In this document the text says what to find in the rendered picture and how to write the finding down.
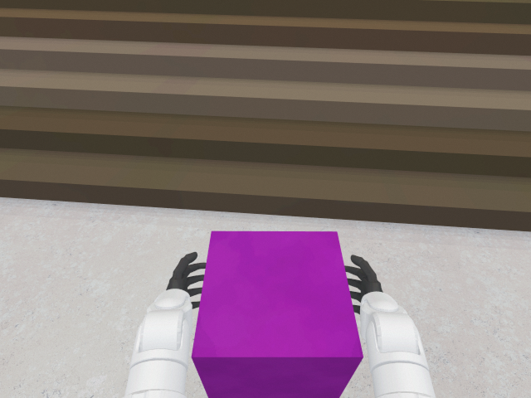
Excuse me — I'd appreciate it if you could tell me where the right robot hand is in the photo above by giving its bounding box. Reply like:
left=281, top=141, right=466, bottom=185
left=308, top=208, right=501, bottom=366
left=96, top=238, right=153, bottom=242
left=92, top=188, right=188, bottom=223
left=344, top=255, right=382, bottom=314

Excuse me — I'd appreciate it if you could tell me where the left robot hand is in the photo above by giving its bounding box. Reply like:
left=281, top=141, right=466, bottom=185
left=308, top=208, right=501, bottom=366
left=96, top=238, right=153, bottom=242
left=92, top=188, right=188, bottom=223
left=166, top=252, right=206, bottom=309

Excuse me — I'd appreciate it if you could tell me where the right robot forearm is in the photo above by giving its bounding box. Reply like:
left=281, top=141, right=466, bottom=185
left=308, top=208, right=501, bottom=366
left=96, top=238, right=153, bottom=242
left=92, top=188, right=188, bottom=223
left=360, top=292, right=436, bottom=398

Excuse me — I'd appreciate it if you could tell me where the left robot forearm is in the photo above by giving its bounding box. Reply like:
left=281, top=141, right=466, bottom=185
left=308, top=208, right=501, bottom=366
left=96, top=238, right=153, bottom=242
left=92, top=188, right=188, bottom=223
left=122, top=289, right=192, bottom=398

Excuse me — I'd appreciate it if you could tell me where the carton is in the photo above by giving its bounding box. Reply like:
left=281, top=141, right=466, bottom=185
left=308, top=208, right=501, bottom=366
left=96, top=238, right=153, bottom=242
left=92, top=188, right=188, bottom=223
left=192, top=231, right=363, bottom=398

